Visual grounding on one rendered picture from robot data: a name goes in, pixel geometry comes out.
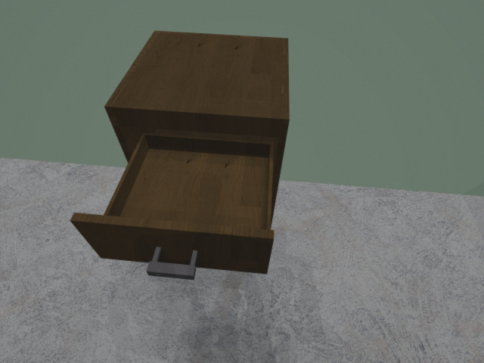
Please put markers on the handle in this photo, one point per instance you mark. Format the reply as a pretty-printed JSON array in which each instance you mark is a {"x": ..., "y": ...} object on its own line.
[{"x": 172, "y": 270}]

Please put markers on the cabinet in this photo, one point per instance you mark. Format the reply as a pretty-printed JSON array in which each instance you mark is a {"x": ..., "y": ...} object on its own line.
[{"x": 206, "y": 85}]

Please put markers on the drawer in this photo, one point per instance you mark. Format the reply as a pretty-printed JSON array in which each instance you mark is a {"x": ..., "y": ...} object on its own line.
[{"x": 185, "y": 193}]

